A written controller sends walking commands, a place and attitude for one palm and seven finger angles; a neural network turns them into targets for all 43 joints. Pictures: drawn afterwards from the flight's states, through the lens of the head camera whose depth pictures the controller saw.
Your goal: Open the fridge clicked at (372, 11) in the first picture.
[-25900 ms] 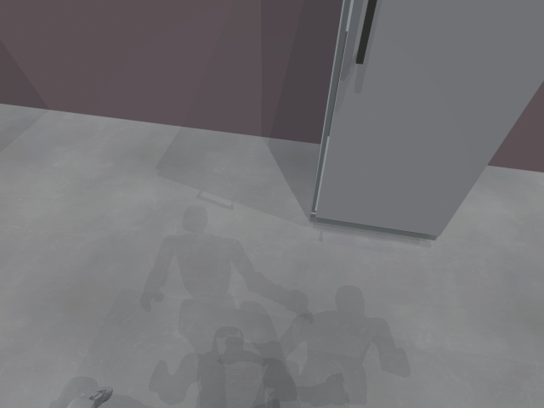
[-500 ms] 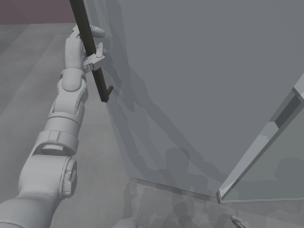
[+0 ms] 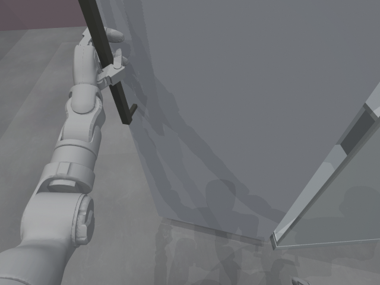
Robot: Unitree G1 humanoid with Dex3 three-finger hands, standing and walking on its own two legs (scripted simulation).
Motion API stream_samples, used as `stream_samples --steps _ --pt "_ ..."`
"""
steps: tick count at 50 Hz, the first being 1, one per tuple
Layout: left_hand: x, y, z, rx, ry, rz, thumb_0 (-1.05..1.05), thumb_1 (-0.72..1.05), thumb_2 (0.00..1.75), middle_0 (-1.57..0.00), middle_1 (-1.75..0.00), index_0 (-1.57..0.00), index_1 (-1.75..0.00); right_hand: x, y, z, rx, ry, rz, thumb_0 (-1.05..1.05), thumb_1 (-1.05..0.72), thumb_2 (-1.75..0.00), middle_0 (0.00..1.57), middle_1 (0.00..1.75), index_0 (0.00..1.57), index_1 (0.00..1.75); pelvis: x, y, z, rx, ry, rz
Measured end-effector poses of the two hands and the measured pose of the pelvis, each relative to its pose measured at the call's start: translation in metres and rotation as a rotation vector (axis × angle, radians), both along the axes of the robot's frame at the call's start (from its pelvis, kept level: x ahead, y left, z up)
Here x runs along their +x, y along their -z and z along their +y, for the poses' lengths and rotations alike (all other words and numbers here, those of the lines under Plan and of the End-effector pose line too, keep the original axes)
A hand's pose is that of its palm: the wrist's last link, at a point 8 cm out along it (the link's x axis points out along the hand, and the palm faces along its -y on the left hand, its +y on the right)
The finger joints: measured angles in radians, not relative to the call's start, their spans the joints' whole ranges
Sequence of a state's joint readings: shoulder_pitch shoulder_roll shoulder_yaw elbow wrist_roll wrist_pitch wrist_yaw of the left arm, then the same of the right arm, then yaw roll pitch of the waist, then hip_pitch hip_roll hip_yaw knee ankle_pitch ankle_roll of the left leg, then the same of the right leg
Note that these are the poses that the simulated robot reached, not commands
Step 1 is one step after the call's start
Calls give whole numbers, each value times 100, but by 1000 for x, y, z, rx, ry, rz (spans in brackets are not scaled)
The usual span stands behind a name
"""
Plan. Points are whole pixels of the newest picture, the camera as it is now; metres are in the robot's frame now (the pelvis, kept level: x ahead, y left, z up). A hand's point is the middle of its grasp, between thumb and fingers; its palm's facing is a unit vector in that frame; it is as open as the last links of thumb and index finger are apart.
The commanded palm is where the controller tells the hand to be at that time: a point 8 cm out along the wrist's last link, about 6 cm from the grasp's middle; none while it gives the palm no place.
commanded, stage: loosen the grip on the handle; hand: left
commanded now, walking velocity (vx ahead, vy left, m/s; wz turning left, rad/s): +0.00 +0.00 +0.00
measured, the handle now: (110, 50) +0.49 +0.19 +0.25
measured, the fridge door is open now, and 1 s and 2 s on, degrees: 73 71 71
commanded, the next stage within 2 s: slip the hand off the handle in 0.66 s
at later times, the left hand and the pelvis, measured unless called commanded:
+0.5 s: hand (115, 72) +0.45 +0.18 +0.22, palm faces +0.19 -0.97 -0.15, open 13.0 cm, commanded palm +0.42 +0.24 +0.23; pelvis -0.03 +0.02 +0.00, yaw -3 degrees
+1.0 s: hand (84, 62) +0.46 +0.24 +0.24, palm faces +0.27 -0.95 -0.14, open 14.6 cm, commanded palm +0.43 +0.28 +0.23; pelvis +0.02 +0.02 +0.01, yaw -3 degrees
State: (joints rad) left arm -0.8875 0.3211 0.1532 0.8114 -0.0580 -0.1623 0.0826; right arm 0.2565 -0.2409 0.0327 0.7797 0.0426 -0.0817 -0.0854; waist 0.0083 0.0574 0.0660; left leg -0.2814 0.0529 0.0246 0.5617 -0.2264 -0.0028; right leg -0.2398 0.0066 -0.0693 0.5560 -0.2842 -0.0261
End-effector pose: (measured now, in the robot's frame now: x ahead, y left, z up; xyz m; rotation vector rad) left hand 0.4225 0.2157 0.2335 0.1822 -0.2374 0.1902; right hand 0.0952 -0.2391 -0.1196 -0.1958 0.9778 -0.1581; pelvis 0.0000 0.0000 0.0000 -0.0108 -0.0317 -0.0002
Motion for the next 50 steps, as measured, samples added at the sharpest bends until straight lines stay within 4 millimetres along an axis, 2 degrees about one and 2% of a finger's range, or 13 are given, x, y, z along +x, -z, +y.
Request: stream_samples --steps 4,6,8,10,14,19,23,27,31,36,42,50 --pt "3 0 1 -11 26 3 -4 76 80 -46 -140 -36 -141 18 -12 0 -19 7 -51 1 -90 -90 21 30 20 30 -1 -3 7 9 16 2" --pt "8 -3 6 18 61 26 -4 70 78 -46 -140 -37 -141 24 -20 -2 -23 -1 -100 1 -90 -90 21 30 20 30 -4 -3 9 6 30 12" --pt "15 -8 12 13 62 65 -4 61 75 -46 -140 -39 -141 25 -32 -5 -31 -1 -161 1 -90 -90 21 30 20 30 -7 -4 10 17 29 53" --pt "15 -12 16 -72 54 48 -4 54 73 -46 -140 -40 -141 20 -42 -8 -46 4 -200 1 -90 -90 21 30 20 30 -10 -4 10 22 36 70" --pt "4 -15 17 -82 16 -5 -2 36 64 -46 -140 -36 -135 -1 -51 -15 -66 20 -220 1 -90 -90 21 30 20 30 -16 -4 13 15 45 67" --pt "-3 -10 15 20 -12 -13 -1 -1 46 -45 -139 -29 -130 -42 -39 -16 -65 57 -129 1 -90 -90 20 30 20 30 -25 -2 17 15 37 67" --pt "-1 4 13 3 11 22 0 -27 34 -42 -136 -32 -130 -75 -28 -11 -61 88 -38 1 -90 -90 20 30 20 30 -30 -2 18 15 42 70" --pt "4 10 17 -24 3 17 -1 -42 26 -39 -131 -33 -128 -96 -22 -5 -57 124 12 1 -90 -90 20 30 20 30 -28 -2 20 15 60 76" --pt "6 1 26 -5 -18 -37 -1 -50 23 -34 -126 -31 -124 -104 -19 1 -45 148 30 1 -90 -90 20 30 20 30 -21 -3 21 13 70 78" --pt "8 -4 30 12 5 -33 -1 -53 21 -32 -122 -28 -120 -89 -17 5 -32 129 36 1 -90 -90 21 30 20 30 -9 -5 23 9 61 78" --pt "12 -6 36 -12 9 -12 -1 -55 20 -35 -122 -27 -117 -45 -22 3 -42 90 -30 1 -90 -90 21 30 20 30 3 -7 22 8 57 76" --pt "7 -6 71 -13 -68 5 -1 -55 20 -31 -118 -26 -116 10 -36 -3 -52 54 -130 1 -90 -90 21 30 20 30 16 -8 17 11 56 87"
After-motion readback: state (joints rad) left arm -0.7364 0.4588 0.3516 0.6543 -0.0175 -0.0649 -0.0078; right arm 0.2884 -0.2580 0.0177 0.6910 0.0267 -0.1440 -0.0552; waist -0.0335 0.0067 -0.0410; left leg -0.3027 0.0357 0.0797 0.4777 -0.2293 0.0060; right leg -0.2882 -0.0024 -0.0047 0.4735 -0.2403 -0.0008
